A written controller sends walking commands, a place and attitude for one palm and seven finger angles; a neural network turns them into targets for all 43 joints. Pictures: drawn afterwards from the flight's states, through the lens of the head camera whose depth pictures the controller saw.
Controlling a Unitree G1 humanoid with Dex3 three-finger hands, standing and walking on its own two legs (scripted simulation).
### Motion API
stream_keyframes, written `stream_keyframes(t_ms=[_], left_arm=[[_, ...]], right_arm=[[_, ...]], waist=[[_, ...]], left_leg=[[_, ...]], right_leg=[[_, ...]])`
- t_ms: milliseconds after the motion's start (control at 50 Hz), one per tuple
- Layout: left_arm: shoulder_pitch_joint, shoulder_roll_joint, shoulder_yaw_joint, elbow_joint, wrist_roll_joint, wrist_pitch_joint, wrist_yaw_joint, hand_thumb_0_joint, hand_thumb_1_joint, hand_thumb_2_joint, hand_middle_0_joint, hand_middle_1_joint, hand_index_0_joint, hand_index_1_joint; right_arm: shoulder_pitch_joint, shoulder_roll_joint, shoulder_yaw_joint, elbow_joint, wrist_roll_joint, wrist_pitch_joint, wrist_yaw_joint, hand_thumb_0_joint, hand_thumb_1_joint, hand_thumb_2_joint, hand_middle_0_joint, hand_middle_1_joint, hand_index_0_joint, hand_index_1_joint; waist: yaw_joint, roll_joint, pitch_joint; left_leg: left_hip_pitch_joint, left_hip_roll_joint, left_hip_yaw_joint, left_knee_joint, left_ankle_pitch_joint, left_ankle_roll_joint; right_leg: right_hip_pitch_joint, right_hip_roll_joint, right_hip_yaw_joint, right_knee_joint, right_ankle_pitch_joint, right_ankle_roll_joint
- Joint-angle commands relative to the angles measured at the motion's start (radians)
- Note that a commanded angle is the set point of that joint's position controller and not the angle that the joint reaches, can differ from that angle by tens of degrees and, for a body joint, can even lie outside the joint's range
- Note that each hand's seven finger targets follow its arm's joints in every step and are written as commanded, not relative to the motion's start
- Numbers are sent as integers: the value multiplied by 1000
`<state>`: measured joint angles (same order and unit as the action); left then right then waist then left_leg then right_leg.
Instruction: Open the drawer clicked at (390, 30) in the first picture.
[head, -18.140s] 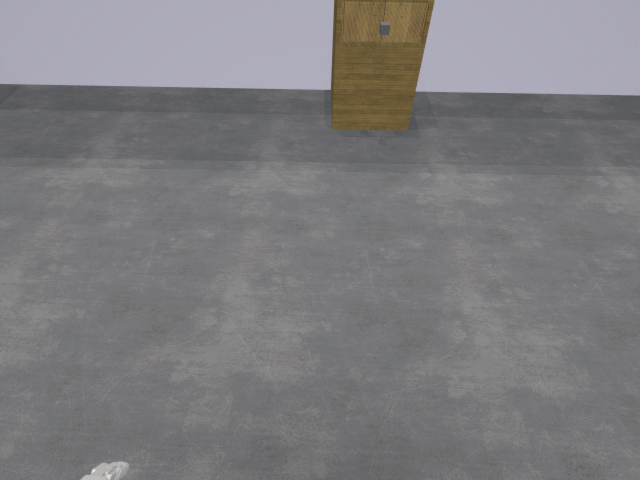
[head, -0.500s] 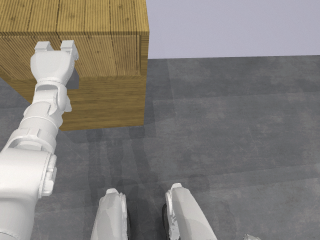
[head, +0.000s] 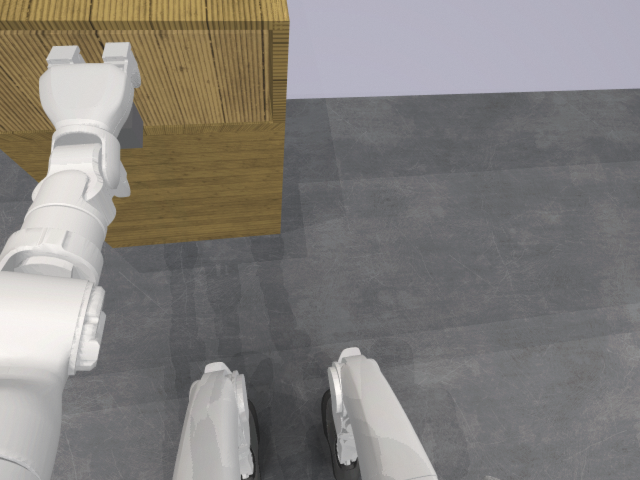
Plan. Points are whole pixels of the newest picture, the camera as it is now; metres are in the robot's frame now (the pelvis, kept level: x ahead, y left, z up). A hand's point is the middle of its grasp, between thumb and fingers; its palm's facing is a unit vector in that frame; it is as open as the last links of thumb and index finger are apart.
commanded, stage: lower the fingers behind the handle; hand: left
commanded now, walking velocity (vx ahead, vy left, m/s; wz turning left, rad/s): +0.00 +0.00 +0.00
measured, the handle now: (121, 112) +0.59 +0.20 -0.01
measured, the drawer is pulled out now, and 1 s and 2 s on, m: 0.00 0.00 0.00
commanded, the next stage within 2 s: lift the fingers back up to retry in 0.02 s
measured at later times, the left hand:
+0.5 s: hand (100, 119) +0.56 +0.21 +0.02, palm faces -0.07 -0.04 -1.00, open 13.7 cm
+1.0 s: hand (85, 98) +0.55 +0.21 +0.06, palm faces -0.08 -0.06 -1.00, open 13.8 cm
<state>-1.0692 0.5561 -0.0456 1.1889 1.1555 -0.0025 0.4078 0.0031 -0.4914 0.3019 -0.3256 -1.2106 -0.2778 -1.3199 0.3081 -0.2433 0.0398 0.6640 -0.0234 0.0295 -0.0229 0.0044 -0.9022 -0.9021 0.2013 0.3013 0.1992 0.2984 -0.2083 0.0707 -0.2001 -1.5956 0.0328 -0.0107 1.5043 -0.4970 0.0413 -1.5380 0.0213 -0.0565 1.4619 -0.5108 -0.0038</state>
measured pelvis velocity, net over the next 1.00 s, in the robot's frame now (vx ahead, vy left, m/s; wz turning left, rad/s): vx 0.07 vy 0.00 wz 0.01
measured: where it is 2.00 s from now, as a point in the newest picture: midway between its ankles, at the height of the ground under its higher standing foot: (295, 458)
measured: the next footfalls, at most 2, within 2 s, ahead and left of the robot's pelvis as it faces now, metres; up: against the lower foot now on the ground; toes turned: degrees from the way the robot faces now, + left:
none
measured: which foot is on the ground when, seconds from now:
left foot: down 0.00-1.00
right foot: down 0.00-1.00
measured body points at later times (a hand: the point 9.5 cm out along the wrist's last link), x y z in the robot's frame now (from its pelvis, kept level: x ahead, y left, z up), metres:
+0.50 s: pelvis +0.02 +0.00 +0.04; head +0.20 +0.02 +0.45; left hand +0.55 +0.21 +0.07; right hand +0.03 -0.26 -0.08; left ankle +0.08 +0.10 -0.55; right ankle +0.08 -0.12 -0.55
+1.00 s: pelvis +0.07 +0.00 +0.10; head +0.21 +0.01 +0.52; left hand +0.55 +0.21 +0.11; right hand +0.10 -0.27 -0.03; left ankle +0.08 +0.10 -0.55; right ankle +0.08 -0.12 -0.55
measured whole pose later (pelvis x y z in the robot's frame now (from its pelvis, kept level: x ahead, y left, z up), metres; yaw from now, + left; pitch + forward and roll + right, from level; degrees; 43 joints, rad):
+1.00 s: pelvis +0.07 +0.00 +0.10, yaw +0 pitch +28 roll -3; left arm -0.77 0.44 -0.01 1.07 1.13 -0.07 0.45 0.00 -0.49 0.30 -0.32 -1.20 -0.33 -1.20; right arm 0.30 -0.25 -0.05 0.69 -0.05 0.12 0.01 0.00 -0.90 -0.90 0.20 0.30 0.20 0.30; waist -0.14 0.06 -0.19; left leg -1.12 0.04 0.01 1.12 -0.48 0.03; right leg -1.07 0.04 -0.03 1.06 -0.48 -0.01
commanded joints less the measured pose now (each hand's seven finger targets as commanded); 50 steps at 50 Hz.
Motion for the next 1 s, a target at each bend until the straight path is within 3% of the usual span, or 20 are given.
stream_keyframes(t_ms=[0,120,140,180,220,320,360,400,420,480,540,600,660,700,740,760,800,860,880,980], left_arm=[[-336,213,31,-73,1,24,-24,0,-500,300,-300,-1200,-300,-1200],[-323,254,59,-92,-12,35,-21,0,-500,300,-300,-1200,-300,-1200],[-345,261,61,-112,-17,35,-22,0,-500,300,-300,-1200,-300,-1200],[-392,275,63,-167,-12,37,-19,0,-500,300,-300,-1200,-300,-1200],[-392,292,79,-185,-19,41,-17,0,-500,300,-300,-1200,-300,-1200],[-419,283,83,-265,-38,17,-16,0,-500,300,-300,-1200,-300,-1200],[-394,316,120,-297,-41,-5,-13,0,-500,300,-300,-1200,-300,-1200],[-389,280,103,-322,-45,-29,-7,0,-500,300,-300,-1200,-300,-1200],[-375,301,126,-335,-41,-42,2,0,-500,300,-300,-1200,-300,-1200],[-346,245,105,-362,-33,-67,28,0,-500,300,-300,-1200,-300,-1200],[-298,182,84,-337,-42,-62,49,0,-500,300,-300,-1200,-300,-1200],[-282,192,92,-328,-42,-52,65,0,-500,300,-300,-1200,-300,-1200],[-259,171,91,-390,-50,-61,69,0,-500,300,-300,-1200,-300,-1200],[-206,146,85,-382,-52,-59,70,0,-500,300,-300,-1200,-300,-1200],[-147,90,53,-281,-49,-41,71,0,-500,300,-300,-1200,-300,-1200],[-115,69,41,-246,-44,-36,73,0,-500,300,-300,-1200,-300,-1200],[-106,79,45,-233,-44,-31,72,0,-500,300,-300,-1200,-300,-1200],[-75,105,75,-273,-36,-59,67,0,-500,300,-300,-1200,-300,-1200],[-75,78,56,-287,-37,-68,68,0,-500,300,-300,-1200,-300,-1200],[-72,87,80,-292,-20,-87,107,0,-500,300,-300,-1200,-300,-1200]], right_arm=[[172,-193,-74,-38,-5,-24,-14,0,-900,-900,200,300,200,300],[176,-192,-72,-41,-1,-19,-13,0,-900,-900,200,300,200,300],[176,-192,-72,-41,0,-18,-16,0,-900,-900,200,300,200,300],[181,-193,-75,-41,2,-17,-17,0,-900,-900,200,300,200,300],[183,-191,-76,-39,4,-15,-20,0,-900,-900,200,300,200,300],[184,-182,-82,-36,3,-12,-22,0,-900,-900,200,300,200,300],[190,-181,-86,-33,0,-8,-23,0,-900,-900,200,300,200,300],[183,-171,-89,-28,-1,-8,-20,0,-900,-900,200,300,200,300],[188,-174,-93,-24,-5,-5,-20,0,-900,-900,200,300,200,300],[190,-168,-106,-13,-12,0,-11,0,-900,-900,200,300,200,300],[190,-164,-116,-2,-18,13,-1,0,-900,-900,200,300,200,300],[197,-168,-120,10,-20,28,5,0,-900,-900,200,300,200,300],[196,-165,-131,6,-24,42,10,0,-900,-900,200,300,200,300],[190,-161,-135,7,-25,52,14,0,-900,-900,200,300,200,300],[189,-157,-133,20,-24,62,17,0,-900,-900,200,300,200,300],[187,-159,-133,21,-25,66,19,0,-900,-900,200,300,200,300],[178,-163,-132,11,-26,73,19,0,-900,-900,200,300,200,300],[173,-162,-136,-3,-29,79,19,0,-900,-900,200,300,200,300],[165,-158,-138,-4,-30,80,19,0,-900,-900,200,300,200,300],[153,-160,-146,-4,-37,84,24,0,-900,-900,200,300,200,300]], waist=[[-44,39,-415],[-27,36,-441],[-29,37,-452],[-24,104,-500],[-25,82,-513],[-19,115,-558],[-3,100,-607],[-2,125,-584],[5,106,-591],[14,151,-604],[10,121,-584],[14,104,-557],[32,127,-615],[39,115,-579],[26,63,-465],[24,45,-446],[26,19,-417],[52,39,-478],[52,59,-461],[49,44,-451]], left_leg=[[371,-20,-52,-212,-130,22],[360,-23,-36,-210,-101,24],[378,-22,-42,-221,-90,23],[445,-21,-50,-240,-80,19],[473,-20,-53,-252,-60,20],[580,-17,-60,-289,27,19],[626,-16,-57,-293,93,20],[652,-15,-51,-306,122,19],[674,-13,-55,-313,151,18],[771,-9,-61,-334,249,7],[823,-6,-52,-355,332,8],[833,-9,-38,-381,357,9],[924,-12,-30,-407,459,4],[946,-13,-21,-427,487,2],[899,-13,-13,-445,474,6],[880,-14,-8,-446,459,6],[841,-19,6,-455,427,10],[875,-23,9,-458,468,6],[882,-23,10,-453,478,5],[882,-19,4,-442,479,2]], right_leg=[[163,29,4,-232,-92,-28],[220,31,12,-245,-82,-27],[228,29,11,-248,-69,-26],[227,30,7,-252,-58,-28],[257,32,7,-267,-40,-25],[316,32,6,-307,22,-25],[365,35,10,-322,62,-24],[379,37,12,-344,83,-27],[397,38,10,-349,102,-28],[400,40,4,-368,159,-34],[438,42,4,-405,221,-33],[504,43,7,-440,264,-33],[579,42,12,-463,361,-34],[611,44,12,-487,395,-35],[613,43,11,-506,410,-35],[609,44,11,-506,405,-33],[640,42,20,-520,413,-33],[681,42,27,-507,458,-35],[671,42,27,-507,464,-39],[636,43,23,-493,440,-38]])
